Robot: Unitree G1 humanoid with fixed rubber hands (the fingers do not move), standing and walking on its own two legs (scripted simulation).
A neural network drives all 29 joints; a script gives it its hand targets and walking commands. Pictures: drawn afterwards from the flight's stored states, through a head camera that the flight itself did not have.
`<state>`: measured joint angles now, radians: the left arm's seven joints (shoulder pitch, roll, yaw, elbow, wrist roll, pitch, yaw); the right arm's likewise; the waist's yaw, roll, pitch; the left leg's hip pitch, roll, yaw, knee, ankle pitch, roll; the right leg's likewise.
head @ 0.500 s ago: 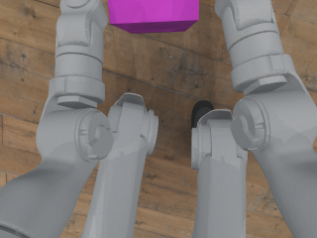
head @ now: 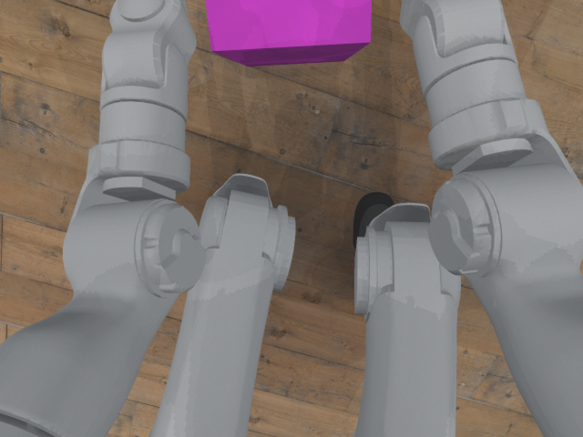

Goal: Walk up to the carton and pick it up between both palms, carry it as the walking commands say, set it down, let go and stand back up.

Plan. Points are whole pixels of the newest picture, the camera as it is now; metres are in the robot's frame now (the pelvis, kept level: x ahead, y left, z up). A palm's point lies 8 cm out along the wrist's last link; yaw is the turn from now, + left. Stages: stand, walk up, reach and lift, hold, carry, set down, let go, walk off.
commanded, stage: set down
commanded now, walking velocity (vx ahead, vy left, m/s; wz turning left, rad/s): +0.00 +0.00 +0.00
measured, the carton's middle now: out of the picture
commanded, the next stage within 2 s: none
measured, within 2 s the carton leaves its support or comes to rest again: neither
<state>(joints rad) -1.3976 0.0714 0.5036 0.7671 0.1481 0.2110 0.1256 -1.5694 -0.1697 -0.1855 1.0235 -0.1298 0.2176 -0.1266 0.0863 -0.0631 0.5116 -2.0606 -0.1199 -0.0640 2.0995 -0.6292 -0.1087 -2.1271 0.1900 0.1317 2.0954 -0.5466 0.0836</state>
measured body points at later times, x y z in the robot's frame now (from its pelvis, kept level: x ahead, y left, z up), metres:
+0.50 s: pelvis +0.00 +0.00 +0.00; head +0.38 +0.02 +0.22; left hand +0.52 +0.19 -0.20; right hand +0.57 -0.06 -0.20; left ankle +0.11 +0.14 -0.37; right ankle +0.12 -0.13 -0.37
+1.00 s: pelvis +0.00 +0.00 -0.01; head +0.38 +0.02 +0.21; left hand +0.52 +0.19 -0.20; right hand +0.57 -0.06 -0.21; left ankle +0.11 +0.14 -0.37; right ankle +0.12 -0.13 -0.37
